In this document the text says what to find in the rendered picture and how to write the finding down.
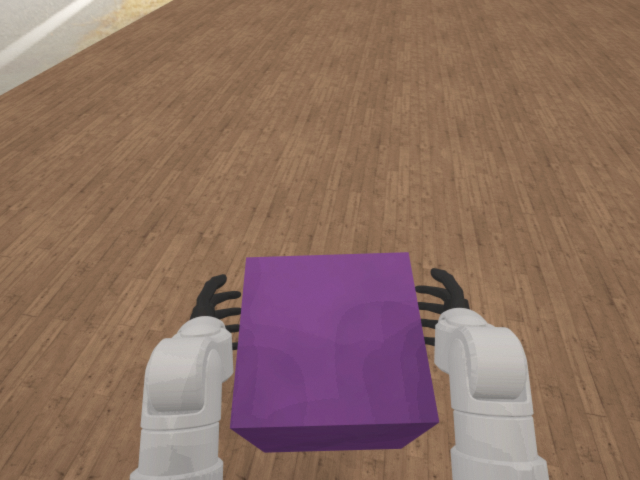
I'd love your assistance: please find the right robot hand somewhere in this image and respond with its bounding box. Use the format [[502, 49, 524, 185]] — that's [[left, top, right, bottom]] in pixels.
[[415, 268, 470, 346]]

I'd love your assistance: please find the left robot hand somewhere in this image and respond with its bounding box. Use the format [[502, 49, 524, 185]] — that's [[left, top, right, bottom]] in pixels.
[[190, 274, 241, 350]]

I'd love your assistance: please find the carton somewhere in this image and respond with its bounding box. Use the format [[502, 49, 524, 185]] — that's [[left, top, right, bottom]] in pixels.
[[230, 252, 439, 453]]

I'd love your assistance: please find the left robot forearm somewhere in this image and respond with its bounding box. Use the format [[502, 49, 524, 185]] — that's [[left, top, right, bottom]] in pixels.
[[130, 316, 233, 480]]

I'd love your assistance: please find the right robot forearm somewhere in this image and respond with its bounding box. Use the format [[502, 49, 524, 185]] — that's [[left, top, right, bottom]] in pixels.
[[434, 308, 549, 480]]

